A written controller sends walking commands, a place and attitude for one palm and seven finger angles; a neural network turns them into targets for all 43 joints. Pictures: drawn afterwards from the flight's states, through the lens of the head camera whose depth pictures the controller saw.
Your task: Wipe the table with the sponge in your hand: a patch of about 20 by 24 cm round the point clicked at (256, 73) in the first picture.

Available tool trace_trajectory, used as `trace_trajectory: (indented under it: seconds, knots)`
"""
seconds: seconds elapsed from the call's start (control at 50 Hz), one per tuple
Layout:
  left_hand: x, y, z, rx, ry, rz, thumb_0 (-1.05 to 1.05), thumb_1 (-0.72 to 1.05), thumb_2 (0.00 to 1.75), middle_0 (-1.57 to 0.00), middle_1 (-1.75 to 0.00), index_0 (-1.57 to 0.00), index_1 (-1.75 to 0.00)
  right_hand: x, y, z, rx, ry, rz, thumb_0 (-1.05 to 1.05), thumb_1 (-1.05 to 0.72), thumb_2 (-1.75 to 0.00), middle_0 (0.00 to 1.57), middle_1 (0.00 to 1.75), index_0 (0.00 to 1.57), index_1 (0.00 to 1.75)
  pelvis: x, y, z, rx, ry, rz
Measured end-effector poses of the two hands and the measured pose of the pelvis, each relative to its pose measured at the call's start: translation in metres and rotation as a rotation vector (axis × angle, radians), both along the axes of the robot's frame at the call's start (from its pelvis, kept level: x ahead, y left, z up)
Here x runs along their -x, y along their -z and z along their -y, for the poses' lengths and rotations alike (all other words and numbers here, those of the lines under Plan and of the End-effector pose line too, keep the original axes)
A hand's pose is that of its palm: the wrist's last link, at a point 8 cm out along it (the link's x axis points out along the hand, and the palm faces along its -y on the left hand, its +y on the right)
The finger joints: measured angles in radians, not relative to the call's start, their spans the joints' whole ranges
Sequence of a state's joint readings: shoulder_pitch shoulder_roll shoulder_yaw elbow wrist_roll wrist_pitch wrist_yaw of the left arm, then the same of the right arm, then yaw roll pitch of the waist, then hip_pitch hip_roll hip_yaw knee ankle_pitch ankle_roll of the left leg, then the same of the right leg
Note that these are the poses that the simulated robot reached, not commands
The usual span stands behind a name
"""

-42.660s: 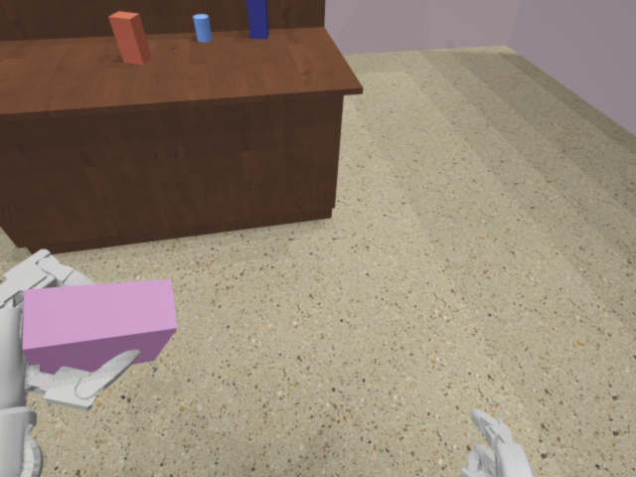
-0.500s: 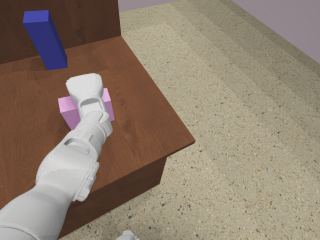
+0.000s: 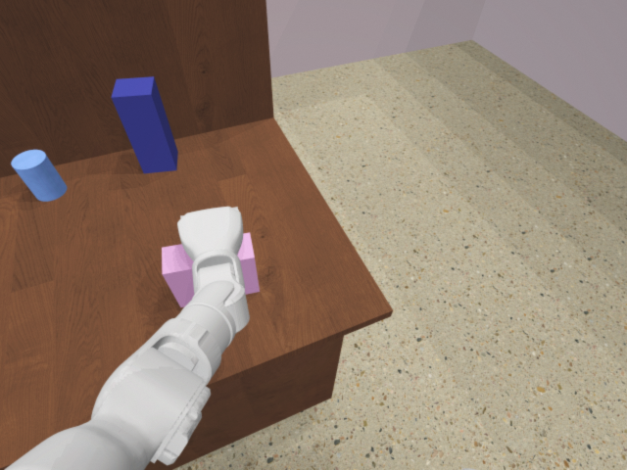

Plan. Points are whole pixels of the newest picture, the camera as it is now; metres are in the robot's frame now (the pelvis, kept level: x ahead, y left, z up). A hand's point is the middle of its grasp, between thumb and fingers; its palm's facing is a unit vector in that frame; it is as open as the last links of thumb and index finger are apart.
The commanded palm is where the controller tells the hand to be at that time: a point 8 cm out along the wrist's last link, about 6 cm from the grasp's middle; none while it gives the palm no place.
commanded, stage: wipe back along the third lane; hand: left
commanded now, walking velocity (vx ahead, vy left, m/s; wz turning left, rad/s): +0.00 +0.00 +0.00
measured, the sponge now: (216, 276) +0.41 +0.17 -0.04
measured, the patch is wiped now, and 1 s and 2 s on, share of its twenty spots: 0.95 0.95 0.95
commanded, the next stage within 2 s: slide back across to the middle lane in 1.64 s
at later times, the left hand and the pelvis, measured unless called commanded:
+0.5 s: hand (230, 282) +0.37 +0.13 +0.01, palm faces -0.07 +0.01 -1.00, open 9.1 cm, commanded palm +0.33 +0.11 +0.03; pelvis -0.02 -0.02 +0.00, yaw +1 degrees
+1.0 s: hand (235, 290) +0.36 +0.12 +0.01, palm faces -0.07 +0.01 -1.00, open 9.1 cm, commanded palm +0.32 +0.11 +0.03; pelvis -0.01 -0.03 +0.00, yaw +1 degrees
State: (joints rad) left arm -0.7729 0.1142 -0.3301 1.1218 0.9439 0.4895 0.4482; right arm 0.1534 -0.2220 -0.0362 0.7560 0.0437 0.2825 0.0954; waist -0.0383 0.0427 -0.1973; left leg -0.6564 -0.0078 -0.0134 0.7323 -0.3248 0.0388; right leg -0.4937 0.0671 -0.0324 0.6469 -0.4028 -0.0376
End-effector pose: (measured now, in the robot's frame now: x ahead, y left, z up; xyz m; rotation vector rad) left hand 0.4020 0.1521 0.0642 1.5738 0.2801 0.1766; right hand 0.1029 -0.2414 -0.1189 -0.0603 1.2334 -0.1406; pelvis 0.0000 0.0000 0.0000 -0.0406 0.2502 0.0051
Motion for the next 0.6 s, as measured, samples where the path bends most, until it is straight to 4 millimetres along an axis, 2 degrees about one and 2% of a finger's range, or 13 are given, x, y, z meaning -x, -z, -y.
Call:
trace_trajectory:
  seconds: [0.4,0.6]
  knots:
    - [0.042,0.001,0.023,-0.013,0.015,0.007,0.01,-0.44,1.07,-0.8,-1.51,-0.81,-1.54,0.019,0.002,0.015,-0.014,0.007,0.018,0.01,-0.91,-0.9,0.19,0.3,0.2,0.3,0.02,-0.003,0.017,-0.016,-0.005,0.056]
    - [0.049,0.002,0.029,-0.012,-0.001,-0.005,0.0,-0.44,1.07,-0.8,-1.51,-0.81,-1.54,0.015,0.002,0.019,-0.023,0.003,0.038,0.01,-0.91,-0.9,0.19,0.3,0.2,0.3,0.023,-0.003,0.023,-0.023,-0.007,0.067]
